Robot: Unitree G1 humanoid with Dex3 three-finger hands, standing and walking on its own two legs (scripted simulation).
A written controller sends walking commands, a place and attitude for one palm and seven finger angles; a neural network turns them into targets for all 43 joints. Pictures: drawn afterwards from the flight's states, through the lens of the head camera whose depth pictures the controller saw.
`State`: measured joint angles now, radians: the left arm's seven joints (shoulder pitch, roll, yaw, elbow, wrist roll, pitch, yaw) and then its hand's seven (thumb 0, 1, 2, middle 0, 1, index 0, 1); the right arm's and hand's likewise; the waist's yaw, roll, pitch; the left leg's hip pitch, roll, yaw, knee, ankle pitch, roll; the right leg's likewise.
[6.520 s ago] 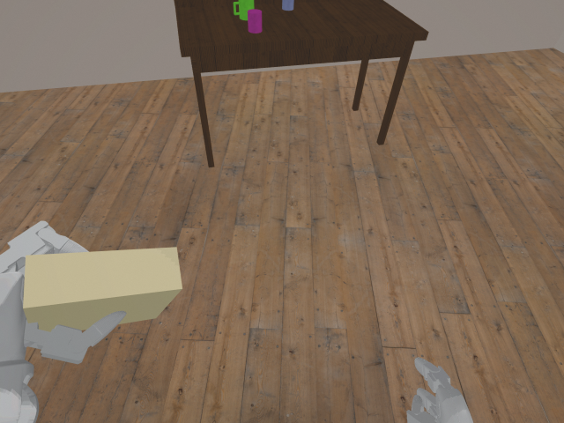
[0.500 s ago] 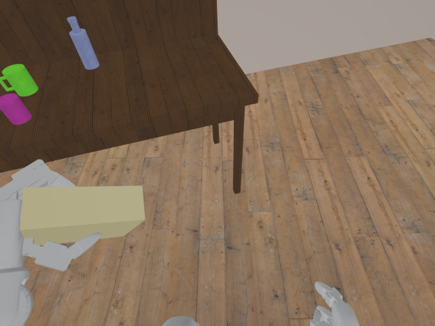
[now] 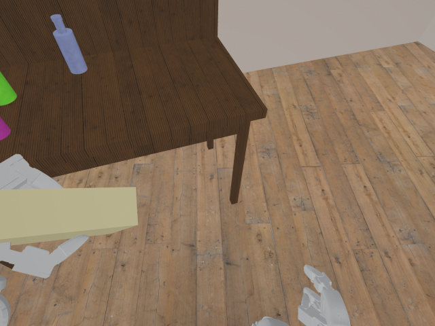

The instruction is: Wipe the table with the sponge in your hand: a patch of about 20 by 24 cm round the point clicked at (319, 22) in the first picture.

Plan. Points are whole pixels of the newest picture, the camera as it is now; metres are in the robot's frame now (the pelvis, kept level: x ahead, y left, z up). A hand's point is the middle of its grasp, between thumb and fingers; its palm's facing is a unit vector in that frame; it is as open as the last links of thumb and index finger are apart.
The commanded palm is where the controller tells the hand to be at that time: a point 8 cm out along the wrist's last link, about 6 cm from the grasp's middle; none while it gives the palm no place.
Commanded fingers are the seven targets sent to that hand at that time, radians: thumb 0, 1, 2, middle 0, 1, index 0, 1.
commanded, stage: take the last steps up to it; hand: left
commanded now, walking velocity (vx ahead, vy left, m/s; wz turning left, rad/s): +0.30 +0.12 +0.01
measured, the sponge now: (88, 215) +0.23 +0.19 +0.15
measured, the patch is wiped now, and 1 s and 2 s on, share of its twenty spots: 0.00 0.00 0.00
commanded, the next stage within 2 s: come to a stop and stand still in 1.32 s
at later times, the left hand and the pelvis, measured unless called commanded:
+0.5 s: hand (55, 148) +0.33 +0.27 +0.17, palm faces +0.34 -0.80 -0.49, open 9.3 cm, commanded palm +0.27 +0.32 +0.18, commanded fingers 0.00 0.10 1.30 -1.20 -1.60 -1.20 -1.60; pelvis +0.11 +0.04 -0.01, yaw +0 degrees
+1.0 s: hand (76, 108) +0.42 +0.28 +0.17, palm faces +0.41 -0.78 -0.47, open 9.3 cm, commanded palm +0.36 +0.32 +0.18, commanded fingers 0.00 0.10 1.30 -1.20 -1.60 -1.20 -1.60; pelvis +0.20 +0.04 -0.01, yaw -1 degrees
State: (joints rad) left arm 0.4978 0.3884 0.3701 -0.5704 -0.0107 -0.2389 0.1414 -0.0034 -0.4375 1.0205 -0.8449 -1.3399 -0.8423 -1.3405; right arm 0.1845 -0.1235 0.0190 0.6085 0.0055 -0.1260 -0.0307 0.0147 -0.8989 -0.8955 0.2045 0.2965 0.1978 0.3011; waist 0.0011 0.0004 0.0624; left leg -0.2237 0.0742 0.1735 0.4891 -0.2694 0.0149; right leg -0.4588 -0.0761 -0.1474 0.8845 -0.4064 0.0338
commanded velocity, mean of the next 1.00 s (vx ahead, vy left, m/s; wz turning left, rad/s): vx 0.28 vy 0.09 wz -0.01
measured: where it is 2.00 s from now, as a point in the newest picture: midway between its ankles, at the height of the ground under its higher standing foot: (203, 309)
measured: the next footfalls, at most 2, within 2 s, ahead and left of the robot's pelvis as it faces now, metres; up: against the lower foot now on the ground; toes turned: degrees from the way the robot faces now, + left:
right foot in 0.10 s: +0.10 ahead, -0.10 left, +0.00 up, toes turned -10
left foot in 0.50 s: +0.22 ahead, +0.18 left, +0.00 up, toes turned +10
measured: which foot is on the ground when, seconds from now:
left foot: down 0.00-0.12, up 0.14-0.48, down 0.50-0.92, up 0.94-1.00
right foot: up 0.00-0.08, down 0.10-0.52, up 0.54-0.88, down 0.90-1.00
